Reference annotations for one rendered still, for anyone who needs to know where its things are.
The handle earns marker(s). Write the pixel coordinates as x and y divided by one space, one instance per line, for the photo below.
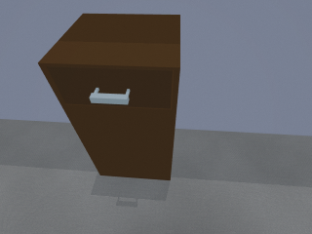
97 97

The drawer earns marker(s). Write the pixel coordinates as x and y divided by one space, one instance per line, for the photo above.
149 88

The cabinet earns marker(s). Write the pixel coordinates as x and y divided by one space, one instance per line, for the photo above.
123 141

